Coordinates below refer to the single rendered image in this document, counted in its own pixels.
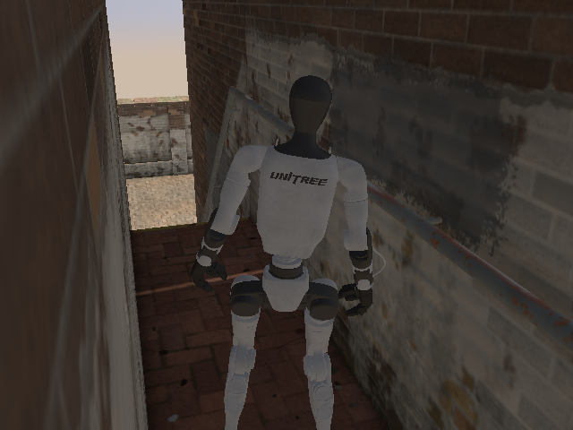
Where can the left robot forearm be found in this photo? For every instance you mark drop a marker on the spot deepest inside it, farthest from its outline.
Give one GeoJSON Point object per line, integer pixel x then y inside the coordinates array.
{"type": "Point", "coordinates": [211, 244]}

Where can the right robot forearm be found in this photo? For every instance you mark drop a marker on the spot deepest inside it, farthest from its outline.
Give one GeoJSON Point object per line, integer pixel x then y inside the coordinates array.
{"type": "Point", "coordinates": [362, 265]}

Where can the left robot hand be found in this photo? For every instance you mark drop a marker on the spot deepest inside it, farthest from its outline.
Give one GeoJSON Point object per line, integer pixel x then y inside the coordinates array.
{"type": "Point", "coordinates": [215, 270]}

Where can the right robot thigh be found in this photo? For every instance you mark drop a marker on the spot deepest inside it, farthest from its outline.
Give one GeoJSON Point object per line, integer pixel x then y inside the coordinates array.
{"type": "Point", "coordinates": [322, 308]}

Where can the left robot upper arm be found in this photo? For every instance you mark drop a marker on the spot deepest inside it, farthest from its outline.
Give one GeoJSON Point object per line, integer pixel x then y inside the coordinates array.
{"type": "Point", "coordinates": [248, 159]}

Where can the right robot shin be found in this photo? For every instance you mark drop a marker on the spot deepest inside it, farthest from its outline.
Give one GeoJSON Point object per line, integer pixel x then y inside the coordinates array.
{"type": "Point", "coordinates": [322, 398]}

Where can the right robot upper arm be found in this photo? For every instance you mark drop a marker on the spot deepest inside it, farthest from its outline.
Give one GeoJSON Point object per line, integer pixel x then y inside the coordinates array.
{"type": "Point", "coordinates": [351, 175]}

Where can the right robot hand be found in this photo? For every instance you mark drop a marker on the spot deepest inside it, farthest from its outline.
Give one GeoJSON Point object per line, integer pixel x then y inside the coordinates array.
{"type": "Point", "coordinates": [350, 292]}

